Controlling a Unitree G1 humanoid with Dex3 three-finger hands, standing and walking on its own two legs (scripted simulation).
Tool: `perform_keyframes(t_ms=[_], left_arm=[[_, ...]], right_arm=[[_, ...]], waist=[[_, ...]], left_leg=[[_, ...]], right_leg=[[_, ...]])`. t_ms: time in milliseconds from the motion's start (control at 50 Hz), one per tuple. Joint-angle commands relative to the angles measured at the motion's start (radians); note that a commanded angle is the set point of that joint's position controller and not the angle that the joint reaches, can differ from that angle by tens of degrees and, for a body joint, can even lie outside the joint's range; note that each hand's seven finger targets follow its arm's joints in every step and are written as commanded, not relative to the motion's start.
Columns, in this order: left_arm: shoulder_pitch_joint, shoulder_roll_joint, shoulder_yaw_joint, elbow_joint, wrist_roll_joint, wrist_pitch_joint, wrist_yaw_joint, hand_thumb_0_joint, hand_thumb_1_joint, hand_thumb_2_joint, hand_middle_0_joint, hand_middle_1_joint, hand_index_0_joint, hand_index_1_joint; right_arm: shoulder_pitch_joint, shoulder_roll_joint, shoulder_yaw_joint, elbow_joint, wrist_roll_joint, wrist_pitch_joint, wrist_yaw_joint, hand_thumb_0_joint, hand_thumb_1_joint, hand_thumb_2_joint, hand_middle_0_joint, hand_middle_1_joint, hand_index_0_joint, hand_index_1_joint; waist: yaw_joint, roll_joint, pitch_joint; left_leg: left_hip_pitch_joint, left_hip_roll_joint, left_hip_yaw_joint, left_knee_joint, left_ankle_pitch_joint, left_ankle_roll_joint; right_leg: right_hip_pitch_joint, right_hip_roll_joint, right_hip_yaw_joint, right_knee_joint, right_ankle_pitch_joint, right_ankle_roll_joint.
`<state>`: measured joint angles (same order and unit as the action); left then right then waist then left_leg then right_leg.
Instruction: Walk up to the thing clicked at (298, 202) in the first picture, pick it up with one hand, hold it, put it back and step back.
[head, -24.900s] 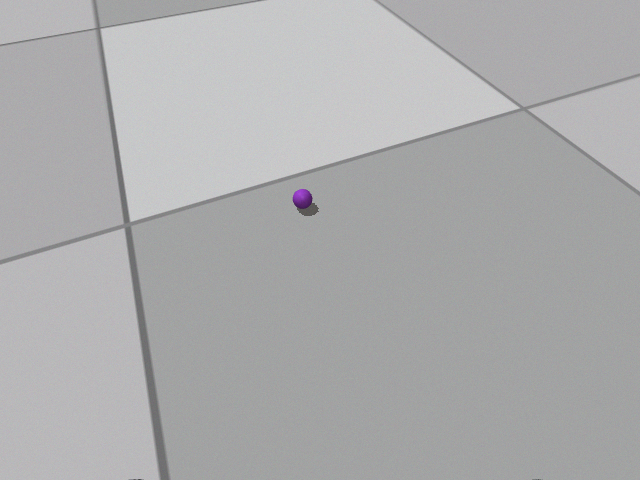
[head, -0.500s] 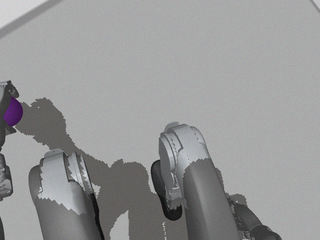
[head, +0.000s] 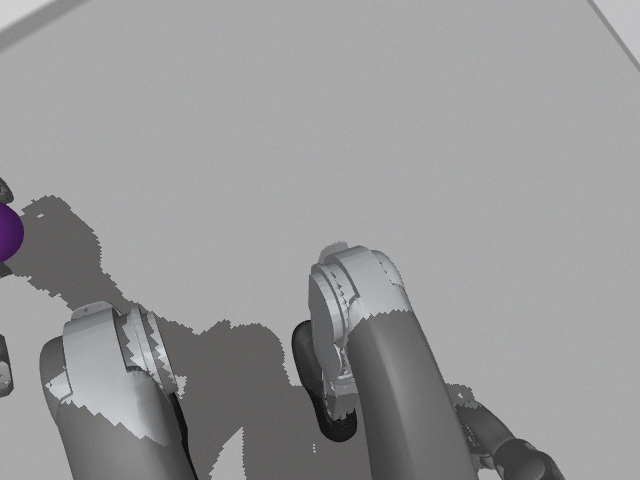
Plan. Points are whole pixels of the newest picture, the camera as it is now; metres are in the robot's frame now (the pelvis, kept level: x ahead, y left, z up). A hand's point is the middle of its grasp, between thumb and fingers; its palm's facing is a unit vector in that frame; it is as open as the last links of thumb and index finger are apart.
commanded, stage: rest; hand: left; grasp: from above
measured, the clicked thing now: out of the picture +0.42 +0.32 -0.24
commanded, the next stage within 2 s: open in 0.56 s
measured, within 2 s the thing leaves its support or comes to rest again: rests again in 0.22 s
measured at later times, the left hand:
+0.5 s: hand out of the picture +0.41 +0.31 -0.24, palm faces -0.45 -0.14 -0.88, open 10.6 cm
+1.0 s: hand out of the picture +0.41 +0.32 -0.24, palm faces -0.45 -0.15 -0.88, open 12.0 cm
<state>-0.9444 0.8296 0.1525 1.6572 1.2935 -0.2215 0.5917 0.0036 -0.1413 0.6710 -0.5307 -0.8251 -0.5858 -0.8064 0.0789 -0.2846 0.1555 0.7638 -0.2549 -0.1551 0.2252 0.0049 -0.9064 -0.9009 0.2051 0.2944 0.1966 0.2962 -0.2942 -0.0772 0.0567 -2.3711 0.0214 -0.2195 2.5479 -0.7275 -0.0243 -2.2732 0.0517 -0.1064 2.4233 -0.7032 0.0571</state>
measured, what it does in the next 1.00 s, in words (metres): stands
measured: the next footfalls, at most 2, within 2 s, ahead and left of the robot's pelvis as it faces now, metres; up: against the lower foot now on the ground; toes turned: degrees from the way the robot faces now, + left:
none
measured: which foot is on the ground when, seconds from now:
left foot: down 0.00-1.00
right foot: down 0.00-1.00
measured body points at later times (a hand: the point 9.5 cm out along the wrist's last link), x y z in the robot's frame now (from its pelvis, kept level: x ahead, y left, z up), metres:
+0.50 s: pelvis +0.00 +0.00 +0.00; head +0.25 +0.11 +0.35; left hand +0.43 +0.32 -0.19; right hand +0.06 -0.26 -0.08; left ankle +0.06 +0.13 -0.26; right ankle +0.10 -0.13 -0.26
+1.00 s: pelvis -0.01 +0.00 +0.00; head +0.25 +0.12 +0.35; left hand +0.43 +0.33 -0.19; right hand +0.07 -0.26 -0.07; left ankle +0.06 +0.13 -0.26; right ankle +0.10 -0.12 -0.26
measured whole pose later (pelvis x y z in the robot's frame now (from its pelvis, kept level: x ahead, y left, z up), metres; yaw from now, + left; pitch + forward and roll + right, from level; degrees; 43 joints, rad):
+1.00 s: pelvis -0.01 +0.00 +0.00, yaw -2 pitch +28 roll -13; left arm -0.96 0.92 0.14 1.74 1.30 -0.25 0.65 0.00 -0.25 0.86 -0.34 -0.90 -0.35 -0.90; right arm 0.05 -0.32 0.23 0.73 -0.29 -0.21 0.26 0.01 -0.90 -0.90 0.21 0.29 0.20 0.30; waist -0.32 -0.12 0.11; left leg -2.36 0.02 -0.26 2.58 -0.73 -0.02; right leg -2.25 0.07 -0.14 2.42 -0.68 0.07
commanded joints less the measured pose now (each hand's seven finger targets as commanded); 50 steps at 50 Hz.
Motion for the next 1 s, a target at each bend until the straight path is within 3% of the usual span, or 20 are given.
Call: perform_keyframes(t_ms=[0, 60, 100, 140, 240, 340, 380, 460, 480, 520, 540, 580, 600, 640, 700, 720, 740, 780, 820, 980], left_arm=[[-0.248, 0.281, 0.051, -0.087, -0.009, -0.010, 0.046, 0.000, 0.519, 1.016, -0.861, -0.949, -0.883, -0.927], [-0.264, 0.271, 0.039, -0.067, 0.000, -0.023, 0.048, 0.000, 0.522, 0.985, -0.855, -0.957, -0.886, -0.926], [-0.297, 0.229, -0.013, -0.092, -0.010, -0.040, 0.045, 0.000, 0.510, 0.966, -0.845, -0.953, -0.878, -0.919], [-0.271, 0.272, 0.015, -0.109, -0.005, -0.044, 0.055, 0.000, 0.516, 0.945, -0.840, -0.942, -0.877, -0.904], [-0.245, 0.294, 0.028, -0.044, 0.023, -0.040, 0.085, 0.000, 0.554, 0.987, -0.870, -0.949, -0.900, -0.917], [-0.273, 0.289, 0.009, -0.032, 0.014, -0.031, 0.105, 0.000, 0.528, 0.938, -0.842, -0.944, -0.880, -0.905], [-0.255, 0.290, 0.017, -0.054, 0.006, -0.025, 0.111, 0.000, 0.526, 0.959, -0.841, -0.947, -0.874, -0.912], [-0.256, 0.306, 0.017, -0.008, 0.008, -0.014, 0.113, 0.000, 0.531, 0.948, -0.842, -0.939, -0.878, -0.903], [-0.278, 0.280, -0.010, -0.009, -0.003, -0.014, 0.108, 0.000, 0.520, 0.947, -0.837, -0.936, -0.871, -0.901], [-0.251, 0.315, 0.029, -0.002, -0.010, -0.011, 0.116, 0.000, 0.512, 0.968, -0.842, -0.949, -0.871, -0.920], [-0.259, 0.287, -0.004, 0.014, -0.012, -0.011, 0.109, 0.000, 0.508, 0.963, -0.839, -0.935, -0.867, -0.906], [-0.245, 0.310, 0.009, 0.008, -0.011, -0.012, 0.107, 0.000, 0.504, 0.954, -0.835, -0.938, -0.863, -0.909], [-0.225, 0.331, 0.037, 0.019, -0.018, -0.013, 0.109, 0.000, 0.501, 0.945, -0.837, -0.928, -0.864, -0.901], [-0.240, 0.335, 0.026, 0.029, -0.012, -0.014, 0.097, 0.000, 0.492, 0.966, -0.846, -0.910, -0.862, -0.893], [-0.248, 0.312, 0.000, -0.005, -0.013, -0.017, 0.086, 0.000, 0.252, 0.962, -0.606, -0.912, -0.622, -0.900], [-0.212, 0.358, 0.045, 0.005, -0.013, -0.017, 0.093, 0.000, 0.172, 0.944, -0.545, -0.912, -0.557, -0.900], [-0.261, 0.279, -0.031, -0.027, -0.009, -0.026, 0.085, 0.000, 0.092, 0.934, -0.495, -0.906, -0.504, -0.896], [-0.222, 0.338, 0.018, 0.008, 0.002, -0.028, 0.098, 0.000, -0.068, 0.910, -0.403, -0.923, -0.417, -0.909], [-0.233, 0.333, 0.018, -0.001, -0.009, -0.032, 0.094, 0.000, -0.216, 0.934, -0.335, -0.888, -0.327, -0.895], [-0.250, 0.288, -0.019, -0.011, -0.003, -0.032, 0.090, 0.000, -0.463, 0.968, -0.138, -0.957, -0.127, -0.968]], right_arm=[[0.205, -0.307, -0.084, 0.001, 0.000, -0.008, -0.007, 0.000, -0.902, -0.899, 0.200, 0.300, 0.200, 0.300], [0.195, -0.311, -0.073, -0.006, -0.007, -0.016, -0.004, 0.000, -0.904, -0.901, 0.201, 0.300, 0.200, 0.300], [0.166, -0.296, -0.060, -0.021, -0.005, -0.024, 0.000, 0.000, -0.904, -0.901, 0.200, 0.300, 0.200, 0.300], [0.165, -0.307, -0.063, -0.018, -0.006, -0.026, -0.003, 0.000, -0.901, -0.900, 0.200, 0.300, 0.200, 0.300], [0.185, -0.320, -0.054, 0.000, -0.020, -0.032, 0.007, 0.000, -0.900, -0.899, 0.200, 0.300, 0.200, 0.300], [0.155, -0.322, -0.040, -0.018, -0.024, -0.047, 0.017, 0.000, -0.902, -0.901, 0.200, 0.300, 0.200, 0.300], [0.156, -0.324, -0.039, -0.014, -0.021, -0.051, 0.018, 0.000, -0.901, -0.900, 0.200, 0.300, 0.200, 0.300], [0.160, -0.337, -0.036, -0.013, -0.030, -0.061, 0.027, 0.000, -0.900, -0.900, 0.200, 0.300, 0.200, 0.300], [0.147, -0.333, -0.031, -0.018, -0.024, -0.065, 0.029, 0.000, -0.902, -0.900, 0.200, 0.300, 0.200, 0.300], [0.152, -0.342, -0.032, -0.023, -0.024, -0.065, 0.025, 0.000, -0.903, -0.902, 0.200, 0.300, 0.200, 0.300], [0.140, -0.332, -0.023, -0.028, -0.025, -0.071, 0.030, 0.000, -0.902, -0.901, 0.200, 0.300, 0.200, 0.300], [0.132, -0.340, -0.024, -0.033, -0.024, -0.071, 0.029, 0.000, -0.903, -0.902, 0.200, 0.300, 0.200, 0.300], [0.146, -0.343, -0.026, -0.024, -0.026, -0.067, 0.026, 0.000, -0.902, -0.902, 0.200, 0.300, 0.200, 0.300], [0.150, -0.345, -0.023, -0.030, -0.032, -0.073, 0.031, 0.000, -0.903, -0.902, 0.200, 0.300, 0.200, 0.300], [0.132, -0.339, -0.020, -0.044, -0.023, -0.074, 0.030, 0.000, -0.896, -0.900, 0.201, 0.300, 0.201, 0.300], [0.151, -0.353, -0.028, -0.025, -0.026, -0.069, 0.025, 0.000, -0.895, -0.899, 0.201, 0.300, 0.201, 0.300], [0.132, -0.326, -0.017, -0.039, -0.019, -0.070, 0.029, 0.000, -0.895, -0.900, 0.201, 0.301, 0.201, 0.301], [0.141, -0.351, -0.024, -0.029, -0.025, -0.065, 0.027, 0.000, -0.894, -0.900, 0.201, 0.301, 0.201, 0.300], [0.142, -0.346, -0.024, -0.031, -0.023, -0.063, 0.028, 0.000, -0.891, -0.900, 0.201, 0.300, 0.201, 0.300], [0.138, -0.341, -0.023, -0.037, -0.031, -0.070, 0.035, 0.000, -0.890, -0.900, 0.201, 0.301, 0.201, 0.301]], waist=[[-0.018, 0.412, -0.662], [-0.034, 0.405, -0.624], [-0.034, 0.408, -0.619], [-0.018, 0.429, -0.654], [-0.046, 0.428, -0.624], [-0.051, 0.419, -0.589], [-0.029, 0.449, -0.620], [-0.056, 0.427, -0.605], [-0.056, 0.406, -0.585], [-0.041, 0.410, -0.596], [-0.053, 0.405, -0.564], [-0.037, 0.404, -0.584], [-0.039, 0.402, -0.585], [-0.057, 0.375, -0.554], [-0.042, 0.404, -0.580], [-0.037, 0.398, -0.601], [-0.045, 0.423, -0.580], [-0.042, 0.421, -0.588], [-0.046, 0.382, -0.581], [-0.056, 0.445, -0.570]], left_leg=[[0.504, 0.003, 0.117, -0.250, 0.259, 0.036], [0.488, 0.003, 0.117, -0.244, 0.233, 0.036], [0.473, 0.005, 0.112, -0.252, 0.184, 0.037], [0.507, 0.006, 0.112, -0.252, 0.206, 0.034], [0.508, 0.010, 0.111, -0.236, 0.240, 0.031], [0.478, 0.012, 0.106, -0.235, 0.205, 0.035], [0.511, 0.012, 0.104, -0.247, 0.223, 0.029], [0.496, 0.015, 0.101, -0.230, 0.232, 0.033], [0.472, 0.015, 0.097, -0.225, 0.211, 0.035], [0.477, 0.012, 0.098, -0.237, 0.214, 0.035], [0.464, 0.015, 0.094, -0.235, 0.195, 0.035], [0.468, 0.015, 0.092, -0.245, 0.193, 0.034], [0.460, 0.014, 0.091, -0.243, 0.196, 0.036], [0.442, 0.014, 0.095, -0.224, 0.180, 0.041], [0.470, 0.014, 0.093, -0.235, 0.197, 0.037], [0.481, 0.015, 0.089, -0.238, 0.217, 0.036], [0.475, 0.016, 0.088, -0.237, 0.208, 0.033], [0.477, 0.015, 0.086, -0.251, 0.201, 0.032], [0.456, 0.017, 0.086, -0.232, 0.196, 0.037], [0.501, 0.017, 0.083, -0.250, 0.207, 0.027]], right_leg=[[0.354, 0.030, -0.127, -0.205, 0.304, -0.079], [0.337, 0.031, -0.130, -0.209, 0.284, -0.079], [0.332, 0.036, -0.127, -0.219, 0.240, -0.080], [0.354, 0.039, -0.128, -0.219, 0.256, -0.079], [0.354, 0.039, -0.140, -0.196, 0.298, -0.074], [0.341, 0.044, -0.135, -0.205, 0.271, -0.075], [0.350, 0.045, -0.141, -0.204, 0.277, -0.078], [0.367, 0.047, -0.141, -0.198, 0.297, -0.073], [0.341, 0.046, -0.144, -0.200, 0.278, -0.071], [0.360, 0.043, -0.145, -0.209, 0.276, -0.073], [0.341, 0.043, -0.144, -0.203, 0.258, -0.074], [0.354, 0.049, -0.142, -0.208, 0.252, -0.076], [0.370, 0.049, -0.145, -0.211, 0.255, -0.075], [0.355, 0.043, -0.143, -0.210, 0.246, -0.069], [0.363, 0.047, -0.139, -0.209, 0.258, -0.073], [0.385, 0.048, -0.148, -0.211, 0.275, -0.071], [0.359, 0.049, -0.138, -0.201, 0.267, -0.077], [0.374, 0.050, -0.148, -0.206, 0.264, -0.077], [0.370, 0.051, -0.145, -0.209, 0.262, -0.072], [0.348, 0.049, -0.153, -0.203, 0.268, -0.077]])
